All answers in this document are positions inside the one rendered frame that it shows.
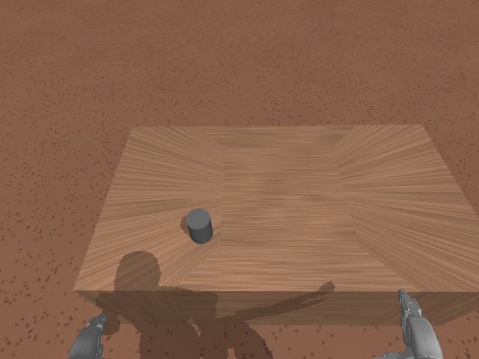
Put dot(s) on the left robot hand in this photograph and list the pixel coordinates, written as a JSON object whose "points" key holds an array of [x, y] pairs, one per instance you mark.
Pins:
{"points": [[88, 340]]}

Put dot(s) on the can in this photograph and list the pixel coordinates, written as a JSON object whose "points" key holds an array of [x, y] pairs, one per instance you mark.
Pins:
{"points": [[199, 225]]}

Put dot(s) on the right robot hand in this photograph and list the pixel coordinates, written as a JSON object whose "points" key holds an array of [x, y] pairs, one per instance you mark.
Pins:
{"points": [[418, 335]]}

